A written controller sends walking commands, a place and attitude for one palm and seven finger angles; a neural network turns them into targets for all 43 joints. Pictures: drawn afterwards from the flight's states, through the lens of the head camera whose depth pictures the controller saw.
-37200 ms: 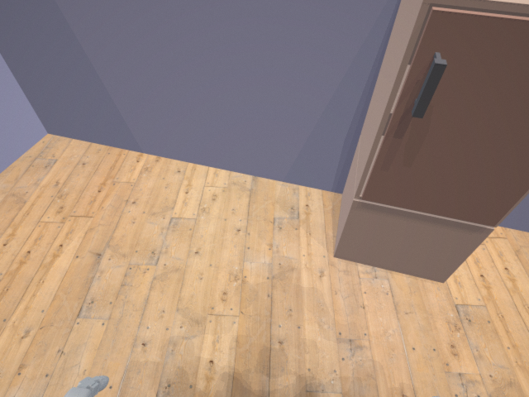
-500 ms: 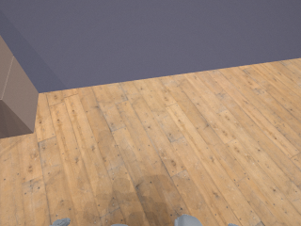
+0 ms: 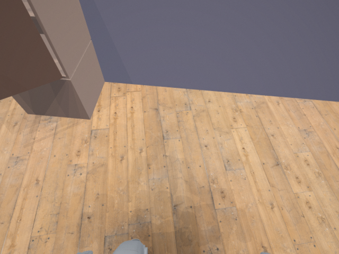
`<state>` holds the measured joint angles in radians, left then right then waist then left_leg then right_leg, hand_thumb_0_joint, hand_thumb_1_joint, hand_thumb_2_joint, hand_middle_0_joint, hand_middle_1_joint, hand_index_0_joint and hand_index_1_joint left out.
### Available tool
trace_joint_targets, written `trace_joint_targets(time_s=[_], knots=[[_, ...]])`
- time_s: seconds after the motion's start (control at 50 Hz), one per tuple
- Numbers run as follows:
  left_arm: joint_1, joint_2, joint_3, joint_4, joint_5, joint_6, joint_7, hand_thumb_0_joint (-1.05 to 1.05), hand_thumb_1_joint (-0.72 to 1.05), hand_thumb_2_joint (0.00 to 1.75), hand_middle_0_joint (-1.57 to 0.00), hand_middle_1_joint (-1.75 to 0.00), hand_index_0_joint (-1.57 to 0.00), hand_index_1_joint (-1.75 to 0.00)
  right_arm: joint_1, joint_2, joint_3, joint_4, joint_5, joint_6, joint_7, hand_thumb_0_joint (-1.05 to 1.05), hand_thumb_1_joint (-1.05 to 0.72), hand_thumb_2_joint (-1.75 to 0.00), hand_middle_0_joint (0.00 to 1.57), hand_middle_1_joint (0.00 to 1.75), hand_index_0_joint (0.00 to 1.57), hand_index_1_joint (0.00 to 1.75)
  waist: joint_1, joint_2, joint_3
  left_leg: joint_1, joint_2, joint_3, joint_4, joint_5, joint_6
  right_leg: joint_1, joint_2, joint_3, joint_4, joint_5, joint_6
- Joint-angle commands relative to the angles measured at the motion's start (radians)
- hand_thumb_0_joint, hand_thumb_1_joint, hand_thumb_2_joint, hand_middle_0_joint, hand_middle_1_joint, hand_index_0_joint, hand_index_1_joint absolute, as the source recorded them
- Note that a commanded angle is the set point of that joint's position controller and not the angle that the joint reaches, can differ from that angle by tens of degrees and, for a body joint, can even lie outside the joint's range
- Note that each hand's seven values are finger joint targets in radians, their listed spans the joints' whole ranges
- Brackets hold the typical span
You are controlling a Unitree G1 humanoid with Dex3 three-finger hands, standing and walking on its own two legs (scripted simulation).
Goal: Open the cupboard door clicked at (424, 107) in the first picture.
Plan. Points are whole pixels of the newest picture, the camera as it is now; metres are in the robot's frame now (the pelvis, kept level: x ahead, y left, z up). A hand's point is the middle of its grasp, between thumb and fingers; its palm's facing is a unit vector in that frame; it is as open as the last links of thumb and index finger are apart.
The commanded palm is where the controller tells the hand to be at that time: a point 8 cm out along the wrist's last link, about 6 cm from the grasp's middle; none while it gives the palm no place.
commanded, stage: turn to face it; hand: left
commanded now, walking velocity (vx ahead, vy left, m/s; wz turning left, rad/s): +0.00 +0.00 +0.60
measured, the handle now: out of the picture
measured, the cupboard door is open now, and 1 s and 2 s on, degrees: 38 38 38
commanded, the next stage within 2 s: take the last steps up to it in 0.86 s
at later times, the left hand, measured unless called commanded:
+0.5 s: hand out of the picture +0.10 +0.22 -0.15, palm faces +0.26 -0.92 -0.28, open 7.4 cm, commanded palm none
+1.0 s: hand out of the picture -0.05 +0.19 -0.18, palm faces +0.55 -0.80 -0.24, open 7.3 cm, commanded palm none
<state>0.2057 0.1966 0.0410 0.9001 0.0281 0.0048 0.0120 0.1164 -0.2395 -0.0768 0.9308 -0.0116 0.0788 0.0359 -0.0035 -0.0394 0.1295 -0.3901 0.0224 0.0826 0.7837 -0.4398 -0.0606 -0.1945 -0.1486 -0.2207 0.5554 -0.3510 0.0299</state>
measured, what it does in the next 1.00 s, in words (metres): steps on the spot, turning left: left foot, then right foot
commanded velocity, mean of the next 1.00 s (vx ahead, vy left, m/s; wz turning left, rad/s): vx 0.02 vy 0.01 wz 0.47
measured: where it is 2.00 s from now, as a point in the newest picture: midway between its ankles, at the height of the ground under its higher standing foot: (127, 242)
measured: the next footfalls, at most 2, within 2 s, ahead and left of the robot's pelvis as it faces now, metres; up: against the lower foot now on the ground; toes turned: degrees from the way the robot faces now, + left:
left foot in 0.06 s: +0.05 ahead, +0.12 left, +0.00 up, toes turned +7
right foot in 0.50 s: +0.09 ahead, -0.13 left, +0.00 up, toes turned +14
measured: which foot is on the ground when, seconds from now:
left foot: up 0.00-0.04, down 0.06-0.50, up 0.52-0.86, down 0.88-1.00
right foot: down 0.00-0.06, up 0.08-0.48, down 0.50-0.88, up 0.90-1.00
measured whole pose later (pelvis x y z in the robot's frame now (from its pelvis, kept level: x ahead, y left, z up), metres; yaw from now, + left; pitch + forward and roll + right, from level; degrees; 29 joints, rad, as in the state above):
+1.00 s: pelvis +0.04 +0.00 -0.01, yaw +31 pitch +0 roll +0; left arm 0.24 0.25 0.07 1.00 0.02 0.06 0.02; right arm 0.09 -0.20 -0.04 0.92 -0.02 0.02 0.00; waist 0.03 -0.05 0.10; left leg -0.28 -0.01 0.07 0.59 -0.31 0.05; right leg -0.37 -0.10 -0.07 1.02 -0.53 0.06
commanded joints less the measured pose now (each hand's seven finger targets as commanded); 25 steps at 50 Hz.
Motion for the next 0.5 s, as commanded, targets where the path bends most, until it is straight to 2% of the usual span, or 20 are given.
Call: trace_joint_targets(time_s=[0.0, 0.02, 0.04, 0.06, 0.08, 0.1, 0.12, 0.14, 0.18, 0.2, 0.28, 0.34, 0.38, 0.42, 0.44, 0.46, 0.48], knots=[[0.025, 0.225, 0.070, -0.055, -0.015, -0.010, 0.009, 0.00, 0.90, 0.90, -0.20, -0.30, -0.20, -0.30, 0.075, -0.105, -0.019, -0.073, -0.002, -0.051, -0.007, 0.00, -0.90, -0.90, 0.20, 0.30, 0.20, 0.30, -0.046, -0.051, -0.225, 0.257, -0.006, 0.006, -0.338, 0.287, 0.042, 0.013, -0.186, 0.051, 0.143, 0.561, -0.031], [0.024, 0.160, 0.060, -0.087, -0.023, -0.002, 0.001, 0.00, 0.90, 0.90, -0.20, -0.30, -0.20, -0.30, 0.143, -0.219, -0.047, -0.063, -0.011, -0.062, -0.015, 0.00, -0.90, -0.90, 0.20, 0.30, 0.20, 0.30, -0.079, 0.228, -0.283, 0.439, 0.239, -0.327, -0.379, 0.572, 0.152, -0.244, -0.054, 0.012, 0.374, 0.074, 0.046], [-0.043, 0.112, 0.040, -0.123, -0.021, 0.008, 0.003, 0.00, 0.90, 0.90, -0.20, -0.30, -0.20, -0.30, 0.207, -0.293, -0.067, -0.049, -0.008, -0.054, -0.029, 0.00, -0.90, -0.90, 0.20, 0.30, 0.20, 0.30, -0.112, 0.364, -0.292, 0.452, 0.394, -0.519, -0.400, 0.896, 0.281, -0.391, 0.029, 0.102, 0.554, -0.346, 0.069], [-0.069, 0.142, 0.042, -0.131, -0.014, 0.020, 0.007, 0.00, 0.90, 0.90, -0.20, -0.30, -0.20, -0.30, 0.210, -0.286, -0.061, -0.039, -0.009, -0.049, -0.033, 0.00, -0.90, -0.90, 0.20, 0.30, 0.20, 0.30, -0.103, 0.252, -0.278, 0.407, 0.406, -0.461, -0.392, 0.789, 0.311, -0.395, 0.010, 0.196, 0.629, -0.309, 0.049], [-0.100, 0.138, 0.044, -0.119, -0.010, 0.025, 0.010, 0.00, 0.90, 0.90, -0.20, -0.30, -0.20, -0.30, 0.176, -0.247, -0.051, -0.056, -0.012, -0.056, -0.040, 0.00, -0.90, -0.90, 0.20, 0.30, 0.20, 0.30, -0.091, 0.218, -0.251, 0.340, 0.346, -0.444, -0.418, 0.641, 0.282, -0.403, 0.003, 0.211, 0.646, -0.231, 0.049], [-0.093, 0.131, 0.050, -0.097, -0.009, 0.025, 0.006, 0.00, 0.90, 0.90, -0.20, -0.30, -0.20, -0.30, 0.118, -0.227, -0.049, -0.074, -0.014, -0.060, -0.049, 0.00, -0.90, -0.90, 0.20, 0.30, 0.20, 0.30, -0.067, 0.216, -0.224, 0.295, 0.300, -0.424, -0.426, 0.568, 0.258, -0.408, 0.009, 0.228, 0.656, -0.164, 0.056], [-0.083, 0.136, 0.053, -0.079, -0.007, 0.028, 0.001, 0.00, 0.90, 0.90, -0.20, -0.30, -0.20, -0.30, 0.076, -0.211, -0.042, -0.083, -0.012, -0.061, -0.052, 0.00, -0.90, -0.90, 0.20, 0.30, 0.20, 0.30, -0.048, 0.196, -0.174, 0.241, 0.257, -0.374, -0.445, 0.518, 0.229, -0.396, 0.015, 0.239, 0.657, -0.093, 0.058], [-0.060, 0.137, 0.053, -0.068, -0.006, 0.031, -0.003, 0.00, 0.90, 0.90, -0.20, -0.30, -0.20, -0.30, 0.056, -0.197, -0.034, -0.084, -0.011, -0.065, -0.052, 0.00, -0.90, -0.90, 0.20, 0.30, 0.20, 0.30, -0.027, 0.169, -0.161, 0.230, 0.226, -0.344, -0.455, 0.504, 0.211, -0.387, 0.021, 0.238, 0.649, -0.048, 0.060], [-0.039, 0.135, 0.053, -0.058, -0.006, 0.029, -0.007, 0.00, 0.90, 0.90, -0.20, -0.30, -0.20, -0.30, 0.056, -0.185, -0.027, -0.085, -0.009, -0.072, -0.054, 0.00, -0.90, -0.90, 0.20, 0.30, 0.20, 0.30, -0.012, 0.145, -0.177, 0.238, 0.201, -0.332, -0.456, 0.502, 0.207, -0.362, 0.035, 0.233, 0.602, -0.018, 0.064], [-0.031, 0.135, 0.052, -0.058, -0.007, 0.029, -0.006, 0.00, 0.90, 0.90, -0.20, -0.30, -0.20, -0.30, 0.050, -0.188, -0.028, -0.084, -0.009, -0.071, -0.052, 0.00, -0.90, -0.90, 0.20, 0.30, 0.20, 0.30, -0.007, 0.161, -0.183, 0.239, 0.200, -0.328, -0.453, 0.494, 0.213, -0.350, 0.038, 0.233, 0.565, -0.029, 0.066], [-0.078, 0.133, 0.046, -0.078, -0.009, 0.024, -0.004, 0.00, 0.90, 0.90, -0.20, -0.30, -0.20, -0.30, 0.094, -0.188, -0.032, -0.065, -0.011, -0.068, -0.049, 0.00, -0.90, -0.90, 0.20, 0.30, 0.20, 0.30, -0.029, 0.171, -0.188, 0.274, 0.194, -0.379, -0.438, 0.525, 0.229, -0.335, 0.068, 0.226, 0.431, -0.050, 0.070], [-0.097, 0.125, 0.042, -0.094, -0.014, 0.022, 0.000, 0.00, 0.90, 0.90, -0.20, -0.30, -0.20, -0.30, 0.088, -0.195, -0.040, -0.064, -0.016, -0.060, -0.047, 0.00, -0.90, -0.90, 0.20, 0.30, 0.20, 0.30, -0.032, 0.193, -0.180, 0.234, 0.187, -0.407, -0.414, 0.540, 0.227, -0.257, 0.096, 0.214, 0.295, -0.080, 0.063], [-0.073, 0.129, 0.041, -0.090, -0.017, 0.018, 0.003, 0.00, 0.90, 0.90, -0.20, -0.30, -0.20, -0.30, 0.066, -0.193, -0.043, -0.071, -0.016, -0.054, -0.045, 0.00, -0.90, -0.90, 0.20, 0.30, 0.20, 0.30, -0.019, 0.222, -0.175, 0.181, 0.171, -0.432, -0.391, 0.558, 0.218, -0.170, 0.125, 0.203, 0.192, -0.072, 0.053], [-0.007, 0.133, 0.046, -0.076, -0.021, 0.008, 0.006, 0.00, 0.90, 0.90, -0.20, -0.30, -0.20, -0.30, 0.030, -0.185, -0.045, -0.082, -0.009, -0.051, -0.046, 0.00, -0.90, -0.90, 0.20, 0.30, 0.20, 0.30, 0.017, 0.203, -0.194, 0.104, 0.140, -0.432, -0.334, 0.547, 0.186, -0.018, 0.140, 0.195, 0.009, 0.045, 0.044], [0.036, 0.157, 0.052, -0.066, -0.021, -0.002, 0.011, 0.00, 0.90, 0.90, -0.20, -0.30, -0.20, -0.30, 0.013, -0.167, -0.042, -0.089, -0.002, -0.051, -0.044, 0.00, -0.90, -0.90, 0.20, 0.30, 0.20, 0.30, 0.043, 0.146, -0.207, 0.029, 0.097, -0.414, -0.279, 0.466, 0.146, 0.107, 0.110, 0.217, -0.142, 0.141, 0.036], [0.070, 0.233, 0.070, -0.063, -0.006, -0.014, 0.020, 0.00, 0.90, 0.90, -0.20, -0.30, -0.20, -0.30, 0.025, -0.107, -0.036, -0.102, 0.010, -0.053, -0.038, 0.00, -0.90, -0.90, 0.20, 0.30, 0.20, 0.30, 0.057, -0.070, -0.229, -0.141, -0.013, -0.296, -0.107, 0.206, 0.075, 0.255, -0.095, 0.416, -0.267, 0.150, -0.021], [0.068, 0.296, 0.078, -0.070, 0.002, -0.015, 0.024, 0.00, 0.90, 0.90, -0.20, -0.30, -0.20, -0.30, 0.024, -0.074, -0.032, -0.122, 0.009, -0.052, -0.034, 0.00, -0.90, -0.90, 0.20, 0.30, 0.20, 0.30, 0.062, -0.281, -0.209, -0.224, -0.121, -0.135, 0.153, -0.171, 0.015, 0.215, -0.335, 0.612, -0.300, 0.287, -0.144]])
